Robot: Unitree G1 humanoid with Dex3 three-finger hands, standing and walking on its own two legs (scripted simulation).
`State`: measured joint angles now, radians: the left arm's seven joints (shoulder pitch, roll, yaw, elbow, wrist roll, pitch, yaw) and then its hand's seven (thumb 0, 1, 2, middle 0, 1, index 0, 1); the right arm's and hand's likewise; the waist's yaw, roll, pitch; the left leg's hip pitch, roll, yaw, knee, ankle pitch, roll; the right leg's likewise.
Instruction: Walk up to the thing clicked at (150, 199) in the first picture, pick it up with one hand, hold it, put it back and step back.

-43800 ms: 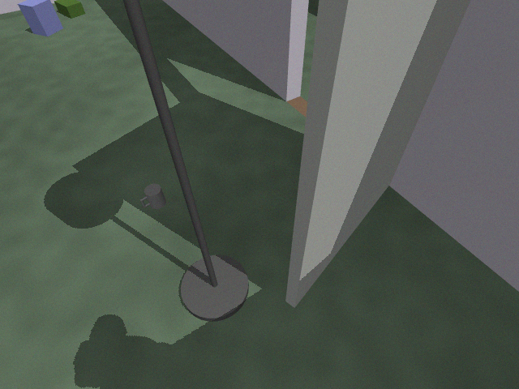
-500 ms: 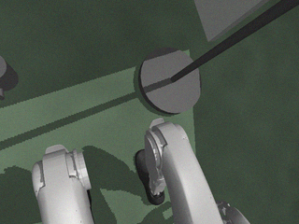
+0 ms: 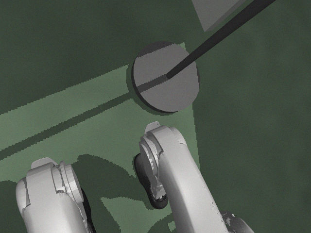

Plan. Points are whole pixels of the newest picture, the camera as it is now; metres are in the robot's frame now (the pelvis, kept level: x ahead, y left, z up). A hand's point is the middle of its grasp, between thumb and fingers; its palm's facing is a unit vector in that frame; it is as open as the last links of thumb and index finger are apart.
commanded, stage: close in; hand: left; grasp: from above
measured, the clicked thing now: out of the picture +0.52 +0.32 -0.28
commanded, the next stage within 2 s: rest palm in 0.20 s
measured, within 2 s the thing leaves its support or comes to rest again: neither
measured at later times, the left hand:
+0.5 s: hand out of the picture +0.52 +0.31 -0.21, palm faces -0.46 -0.10 -0.88, open 13.5 cm
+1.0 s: hand out of the picture +0.52 +0.31 -0.25, palm faces -0.45 -0.11 -0.89, open 14.0 cm
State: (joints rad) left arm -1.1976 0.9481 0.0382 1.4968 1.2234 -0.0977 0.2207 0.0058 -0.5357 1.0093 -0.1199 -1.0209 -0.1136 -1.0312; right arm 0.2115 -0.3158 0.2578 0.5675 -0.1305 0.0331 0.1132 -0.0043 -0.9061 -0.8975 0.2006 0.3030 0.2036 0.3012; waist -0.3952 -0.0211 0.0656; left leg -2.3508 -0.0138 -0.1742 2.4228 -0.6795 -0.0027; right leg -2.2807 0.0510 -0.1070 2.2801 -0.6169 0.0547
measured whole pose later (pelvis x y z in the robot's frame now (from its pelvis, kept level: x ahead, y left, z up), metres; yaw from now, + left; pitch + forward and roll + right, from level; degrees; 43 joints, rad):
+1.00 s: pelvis +0.00 +0.01 -0.01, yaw -3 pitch +32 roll -15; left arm -1.23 1.08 0.05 1.63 1.28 -0.16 0.41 0.00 -0.52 1.01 -0.12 -1.00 -0.10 -1.01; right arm 0.18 -0.35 0.33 0.56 -0.19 -0.11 0.14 0.00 -0.91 -0.90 0.20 0.30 0.20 0.30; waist -0.44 -0.12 0.16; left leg -2.37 -0.01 -0.23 2.50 -0.71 0.01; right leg -2.27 0.06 -0.15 2.31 -0.63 0.06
